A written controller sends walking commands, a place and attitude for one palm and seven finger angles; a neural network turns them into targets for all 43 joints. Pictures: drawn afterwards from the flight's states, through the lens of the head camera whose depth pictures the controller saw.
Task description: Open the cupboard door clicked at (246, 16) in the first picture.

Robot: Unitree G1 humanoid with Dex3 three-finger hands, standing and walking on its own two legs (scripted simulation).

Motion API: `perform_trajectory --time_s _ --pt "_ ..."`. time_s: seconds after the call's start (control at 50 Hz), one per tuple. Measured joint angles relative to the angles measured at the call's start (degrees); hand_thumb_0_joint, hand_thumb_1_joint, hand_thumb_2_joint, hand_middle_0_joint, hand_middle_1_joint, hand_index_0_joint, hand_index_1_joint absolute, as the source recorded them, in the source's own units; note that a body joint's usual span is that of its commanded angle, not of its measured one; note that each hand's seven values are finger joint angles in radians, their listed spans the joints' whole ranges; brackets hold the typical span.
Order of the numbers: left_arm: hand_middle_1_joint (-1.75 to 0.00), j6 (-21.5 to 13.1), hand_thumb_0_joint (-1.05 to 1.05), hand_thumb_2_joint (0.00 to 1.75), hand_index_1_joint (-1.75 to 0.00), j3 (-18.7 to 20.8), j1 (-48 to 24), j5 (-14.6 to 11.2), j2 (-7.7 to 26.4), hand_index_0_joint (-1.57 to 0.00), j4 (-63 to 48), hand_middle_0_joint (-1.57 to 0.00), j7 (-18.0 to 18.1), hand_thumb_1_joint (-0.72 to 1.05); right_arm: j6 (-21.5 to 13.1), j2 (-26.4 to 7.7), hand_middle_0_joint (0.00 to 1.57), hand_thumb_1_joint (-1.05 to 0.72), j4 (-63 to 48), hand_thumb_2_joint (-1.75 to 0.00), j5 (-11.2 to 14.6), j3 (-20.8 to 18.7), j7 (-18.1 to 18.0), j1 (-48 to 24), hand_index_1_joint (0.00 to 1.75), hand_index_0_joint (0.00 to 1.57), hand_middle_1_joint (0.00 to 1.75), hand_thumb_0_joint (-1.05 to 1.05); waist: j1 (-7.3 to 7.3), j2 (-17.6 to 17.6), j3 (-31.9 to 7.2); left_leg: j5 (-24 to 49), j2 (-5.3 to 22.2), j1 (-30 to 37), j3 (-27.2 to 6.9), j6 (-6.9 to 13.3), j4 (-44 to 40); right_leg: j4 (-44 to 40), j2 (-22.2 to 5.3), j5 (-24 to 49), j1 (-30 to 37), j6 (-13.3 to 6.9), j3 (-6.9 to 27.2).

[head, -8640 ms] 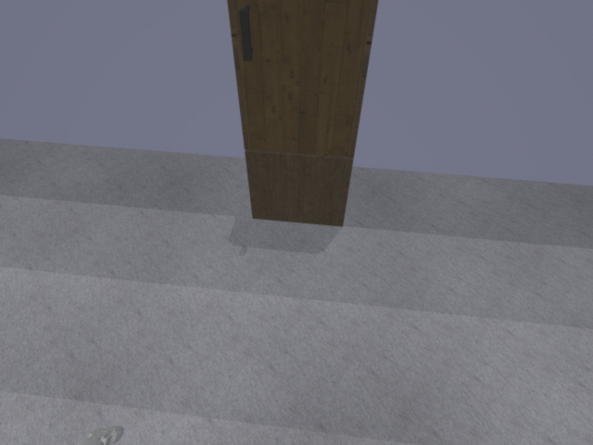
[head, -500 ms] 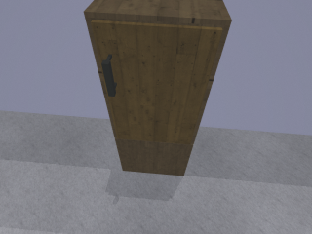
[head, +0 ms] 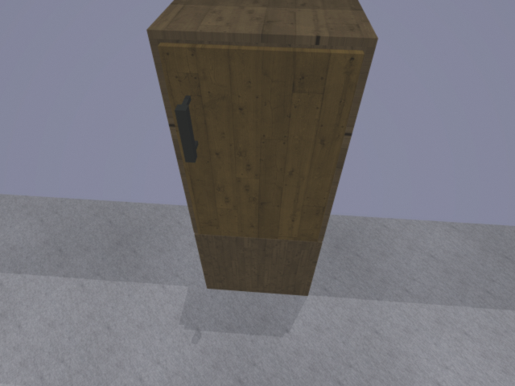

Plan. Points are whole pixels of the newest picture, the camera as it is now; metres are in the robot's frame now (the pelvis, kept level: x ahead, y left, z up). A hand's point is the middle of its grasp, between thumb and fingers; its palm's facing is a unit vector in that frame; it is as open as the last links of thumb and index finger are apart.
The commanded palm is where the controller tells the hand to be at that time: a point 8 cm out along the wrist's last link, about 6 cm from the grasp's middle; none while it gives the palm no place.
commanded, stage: come to a stop and stand still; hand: left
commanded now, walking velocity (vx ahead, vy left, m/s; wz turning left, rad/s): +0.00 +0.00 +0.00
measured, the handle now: (189, 129) +0.60 +0.19 +0.08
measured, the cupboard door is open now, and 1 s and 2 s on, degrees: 0 0 0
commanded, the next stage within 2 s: look again from close up in 0.52 s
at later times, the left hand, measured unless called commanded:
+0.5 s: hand out of the picture -0.02 +0.15 -0.17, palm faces +0.04 -0.99 -0.16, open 7.4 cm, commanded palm none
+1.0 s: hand out of the picture -0.02 +0.14 -0.17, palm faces +0.05 -0.99 -0.15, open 7.4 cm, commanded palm none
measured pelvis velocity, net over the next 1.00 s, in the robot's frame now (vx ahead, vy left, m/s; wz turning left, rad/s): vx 0.00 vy -0.01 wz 0.00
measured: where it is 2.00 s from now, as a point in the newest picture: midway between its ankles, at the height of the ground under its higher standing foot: outside the picture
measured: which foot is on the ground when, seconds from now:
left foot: down 0.00-1.00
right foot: down 0.00-1.00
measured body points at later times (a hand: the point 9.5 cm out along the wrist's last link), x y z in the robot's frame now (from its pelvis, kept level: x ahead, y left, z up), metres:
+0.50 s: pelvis -0.01 +0.00 +0.00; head -0.01 +0.00 +0.45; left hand -0.02 +0.21 -0.16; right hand -0.02 -0.21 -0.16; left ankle -0.01 +0.09 -0.74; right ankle +0.03 -0.12 -0.74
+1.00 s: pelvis +0.00 -0.01 +0.00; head +0.00 -0.01 +0.45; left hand -0.02 +0.19 -0.16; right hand -0.02 -0.21 -0.16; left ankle -0.01 +0.09 -0.74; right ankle +0.03 -0.12 -0.74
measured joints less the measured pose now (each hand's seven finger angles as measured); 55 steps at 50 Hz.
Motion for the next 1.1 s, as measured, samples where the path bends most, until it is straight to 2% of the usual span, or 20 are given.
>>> perform_trajectory --time_s 1.1 --pt "-0.3 -0.04 0.01 0.9 -0.3 0.28 1.68 -0.09 -1.7 -0.2 0.37 -0.2 -0.14 0.91 -0.09 2.58 0.2 -0.91 3.42 -0.9 0.17 0.23 -0.13 0.54 0.3 0.2 0.3 0.0 0.46 -1.14 1.14 1.82 0.77 0.46 -0.25 -0.88 -2.92 -3.09 0.95 1.78 0.54 -0.81 -0.31"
